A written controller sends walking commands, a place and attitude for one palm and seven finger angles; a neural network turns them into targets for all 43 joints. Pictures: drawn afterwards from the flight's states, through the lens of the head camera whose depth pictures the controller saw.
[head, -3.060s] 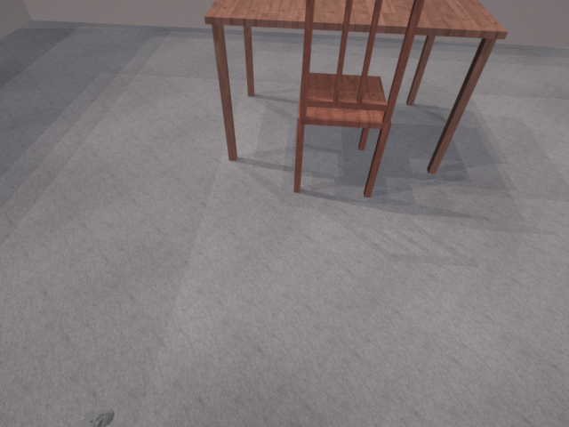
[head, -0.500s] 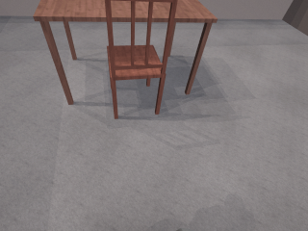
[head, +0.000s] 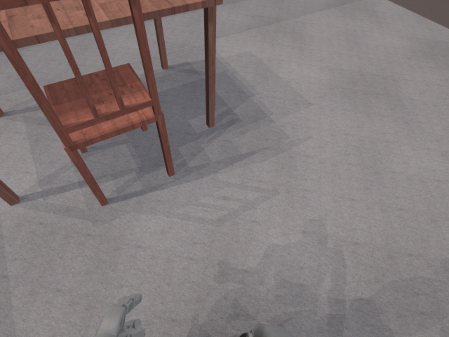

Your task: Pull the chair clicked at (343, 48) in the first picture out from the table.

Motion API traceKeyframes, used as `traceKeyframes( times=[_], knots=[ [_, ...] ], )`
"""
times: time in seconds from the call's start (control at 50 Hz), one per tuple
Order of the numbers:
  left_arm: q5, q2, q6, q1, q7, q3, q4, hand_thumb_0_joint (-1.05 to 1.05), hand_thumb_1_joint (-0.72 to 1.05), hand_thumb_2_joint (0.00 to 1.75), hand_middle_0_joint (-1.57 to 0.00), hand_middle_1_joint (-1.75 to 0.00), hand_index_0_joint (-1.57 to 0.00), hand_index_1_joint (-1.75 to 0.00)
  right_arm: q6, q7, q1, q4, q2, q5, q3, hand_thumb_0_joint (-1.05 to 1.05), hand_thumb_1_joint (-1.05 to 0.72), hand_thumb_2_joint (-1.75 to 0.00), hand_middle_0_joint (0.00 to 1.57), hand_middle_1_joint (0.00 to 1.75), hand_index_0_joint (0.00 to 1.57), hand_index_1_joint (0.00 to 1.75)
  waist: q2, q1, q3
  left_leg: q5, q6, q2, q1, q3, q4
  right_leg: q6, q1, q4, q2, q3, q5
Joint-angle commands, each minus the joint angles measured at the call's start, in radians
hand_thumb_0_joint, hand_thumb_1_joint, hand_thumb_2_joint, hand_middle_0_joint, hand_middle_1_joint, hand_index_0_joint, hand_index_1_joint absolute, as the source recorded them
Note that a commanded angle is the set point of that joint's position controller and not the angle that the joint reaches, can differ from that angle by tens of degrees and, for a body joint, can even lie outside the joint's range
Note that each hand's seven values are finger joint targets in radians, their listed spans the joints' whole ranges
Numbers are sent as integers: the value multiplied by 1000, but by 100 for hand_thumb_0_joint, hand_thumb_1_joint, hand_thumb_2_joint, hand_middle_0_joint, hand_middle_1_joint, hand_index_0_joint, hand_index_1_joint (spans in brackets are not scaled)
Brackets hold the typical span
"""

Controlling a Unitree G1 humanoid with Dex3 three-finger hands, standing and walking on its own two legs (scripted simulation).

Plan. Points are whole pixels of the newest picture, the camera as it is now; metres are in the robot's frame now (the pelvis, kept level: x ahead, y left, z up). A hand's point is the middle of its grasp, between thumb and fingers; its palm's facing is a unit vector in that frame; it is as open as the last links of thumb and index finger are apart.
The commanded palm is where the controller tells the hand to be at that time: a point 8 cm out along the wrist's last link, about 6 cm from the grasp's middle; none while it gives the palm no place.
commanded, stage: walk to a spot facing it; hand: left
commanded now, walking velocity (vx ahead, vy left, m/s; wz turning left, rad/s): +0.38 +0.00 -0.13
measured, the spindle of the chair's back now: (75, 69) +0.85 +0.45 -0.03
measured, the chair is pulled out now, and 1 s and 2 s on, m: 0.00 0.00 0.00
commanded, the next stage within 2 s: turn to face it in 0.28 s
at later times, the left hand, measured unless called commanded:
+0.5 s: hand (111, 292) +0.23 +0.24 -0.16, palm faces -0.06 -0.99 -0.16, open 7.3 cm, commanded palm none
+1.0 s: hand (130, 242) +0.33 +0.21 -0.14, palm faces +0.20 -0.95 -0.24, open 7.3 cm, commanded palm none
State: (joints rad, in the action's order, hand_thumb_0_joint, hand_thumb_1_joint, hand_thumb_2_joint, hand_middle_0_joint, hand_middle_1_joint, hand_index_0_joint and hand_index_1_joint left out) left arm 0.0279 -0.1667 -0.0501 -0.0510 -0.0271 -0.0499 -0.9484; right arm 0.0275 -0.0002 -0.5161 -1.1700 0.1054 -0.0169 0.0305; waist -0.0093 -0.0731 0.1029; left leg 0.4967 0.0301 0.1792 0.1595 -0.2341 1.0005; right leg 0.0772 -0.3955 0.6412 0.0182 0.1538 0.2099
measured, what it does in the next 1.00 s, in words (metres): walks ahead: left foot, then right foot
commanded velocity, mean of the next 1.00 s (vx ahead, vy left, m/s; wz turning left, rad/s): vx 0.10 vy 0.00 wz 0.29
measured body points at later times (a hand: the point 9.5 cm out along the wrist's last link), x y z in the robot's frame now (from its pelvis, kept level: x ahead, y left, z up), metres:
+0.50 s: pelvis +0.20 +0.05 +0.03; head +0.21 +0.08 +0.47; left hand +0.23 +0.29 -0.14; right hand +0.21 -0.19 -0.11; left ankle +0.21 +0.14 -0.72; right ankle +0.15 -0.08 -0.63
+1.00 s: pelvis +0.26 +0.01 +0.02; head +0.29 +0.01 +0.47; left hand +0.32 +0.26 -0.12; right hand +0.35 -0.23 -0.14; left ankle +0.23 +0.14 -0.66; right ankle +0.28 -0.09 -0.72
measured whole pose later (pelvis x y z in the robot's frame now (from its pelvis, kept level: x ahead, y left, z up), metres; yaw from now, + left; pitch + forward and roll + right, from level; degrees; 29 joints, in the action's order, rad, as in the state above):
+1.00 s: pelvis +0.26 +0.01 +0.02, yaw +11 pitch +0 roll +1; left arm 0.03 -0.15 0.00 -0.15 0.03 -0.05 -0.94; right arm -0.07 -0.02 -0.21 -1.00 0.22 -0.02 0.09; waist 0.01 -0.03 0.06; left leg 0.43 0.06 0.08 0.46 -0.09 1.00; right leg 0.01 -0.22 0.53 0.14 0.29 0.29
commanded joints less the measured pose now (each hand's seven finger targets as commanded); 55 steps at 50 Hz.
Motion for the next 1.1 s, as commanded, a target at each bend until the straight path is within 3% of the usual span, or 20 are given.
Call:
traceKeyframes(
  times=[0.0,0.06,0.2,0.26,0.28,0.3,0.32,0.36,0.4,0.46,0.58,0.66,0.68,0.7,0.72,0.74,0.8,0.84,1.02,1.08],
  knots=[
    [-20,-193,-1,-258,36,-45,-43,0,90,90,-20,-30,-20,-30,31,12,161,158,121,-1,35,0,-90,-90,20,30,20,30,-13,119,-113,-112,-5,23,480,195,339,160,330,-364,341,-433,-131],
    [-2,-125,-15,-170,42,-29,-38,0,90,90,-20,-30,-20,-30,1,5,68,123,74,-13,30,0,-90,-90,20,30,20,30,-50,26,-63,-149,12,28,334,163,128,113,85,-418,250,-263,-51],
    [-1,-162,-10,-208,27,-35,-52,0,90,90,-20,-30,-20,-30,22,-18,205,189,93,-10,30,0,-90,-90,20,30,20,30,-142,52,-32,-245,5,-48,202,107,-295,89,81,-392,203,-252,96],
    [-7,-153,6,-200,22,-34,-47,0,90,90,-20,-30,-20,-30,35,-9,105,159,155,-11,39,0,-90,-90,20,30,20,30,-4,-6,-42,-262,7,-75,-67,93,-473,40,-21,-214,128,-211,146],
    [-13,-102,10,-222,16,-27,-31,0,90,90,-20,-30,-20,-30,42,2,21,143,246,-22,57,0,-90,-90,20,30,20,30,199,-34,-84,-157,-46,79,-191,325,-607,-6,-128,50,27,-147,161],
    [-17,-63,5,-204,11,-18,1,0,90,90,-20,-30,-20,-30,42,7,-69,138,337,-31,73,0,-90,-90,20,30,20,30,373,-57,-110,-117,-144,308,-233,605,-772,-49,-249,362,-55,-45,378],
    [-4,-103,12,-167,21,-23,10,0,90,90,-20,-30,-20,-30,38,21,-48,131,315,-27,61,0,-90,-90,20,30,20,30,362,-55,-94,-96,-166,352,-178,673,-806,-42,-292,548,-7,-150,368],
    [-2,-98,11,-154,6,-31,-10,0,90,90,-20,-30,-20,-30,46,25,89,173,233,-19,33,0,-90,-90,20,30,20,30,128,6,-13,-272,-152,277,-65,461,-780,-48,-303,631,65,-165,200],
    [-2,-51,22,-236,10,-18,-59,0,90,90,-20,-30,-20,-30,58,29,147,167,181,-13,12,0,-90,-90,20,30,20,30,122,62,-44,-622,-129,177,-10,249,-745,-75,-186,559,78,-149,115],
    [-7,-34,36,-280,22,-5,-81,0,90,90,-20,-30,-20,-30,58,31,162,146,167,-1,6,0,-90,-90,20,30,20,30,168,87,-90,-923,-142,106,-24,141,-715,-108,-84,375,80,-93,92],
    [-12,-31,40,-149,40,-3,-32,0,90,90,-20,-30,-20,-30,17,26,132,113,192,-4,31,0,-90,-90,20,30,20,30,190,48,-108,-944,-168,93,-72,224,-638,-130,-10,88,44,-40,99],
    [-17,-60,36,-181,46,-19,-19,0,90,90,-20,-30,-20,-30,-13,23,186,128,200,-3,48,0,-90,-90,20,30,20,30,173,87,-103,-739,-132,69,11,287,-553,-130,135,-121,36,-34,-7],
    [-15,-88,29,-218,49,-26,-26,0,90,90,-20,-30,-20,-30,-16,19,189,138,183,3,49,0,-90,-90,20,30,20,30,108,104,-120,-612,-92,26,87,268,-488,-125,254,-213,73,-60,-140],
    [-5,-162,19,-263,59,-41,-32,0,90,90,-20,-30,-20,-30,-16,12,165,154,128,12,44,0,-90,-90,20,30,20,30,-107,114,-180,-349,-33,-73,270,173,-327,-72,454,-229,264,-227,-363],
    [-3,-235,23,-308,63,-57,-25,0,90,90,-20,-30,-20,-30,-25,10,162,187,101,11,44,0,-90,-90,20,30,20,30,-265,126,-200,115,4,-162,353,126,-94,34,461,-280,479,-350,-559],
    [-11,-226,22,-289,67,-56,-16,0,90,90,-20,-30,-20,-30,-44,17,182,186,121,6,45,0,-90,-90,20,30,20,30,-286,130,-208,152,4,-128,347,220,61,78,373,-314,489,-357,-517],
    [-10,-140,33,-162,71,-31,25,0,90,90,-20,-30,-20,-30,-64,-1,218,176,117,-1,56,0,-90,-90,20,30,20,30,-127,75,-102,-26,20,-89,387,215,224,43,243,-320,372,-158,-322],
    [-4,-134,31,-138,73,-31,39,0,90,90,-20,-30,-20,-30,-72,-10,219,186,111,-2,56,0,-90,-90,20,30,20,30,-138,60,-92,-63,29,-82,371,196,180,26,207,-328,357,-83,-282],
    [9,-221,52,-179,59,-55,59,0,90,90,-20,-30,-20,-30,-67,-27,378,306,149,0,47,0,-90,-90,20,30,20,30,-175,101,-97,-67,12,-111,260,101,-217,27,238,-239,381,10,-291],
    [-4,-238,61,-180,49,-60,71,0,90,90,-20,-30,-20,-30,-56,-26,326,314,202,-5,53,0,-90,-90,20,30,20,30,-113,62,-154,-244,-7,-131,89,74,-457,-36,216,-80,341,72,-293]
  ],
)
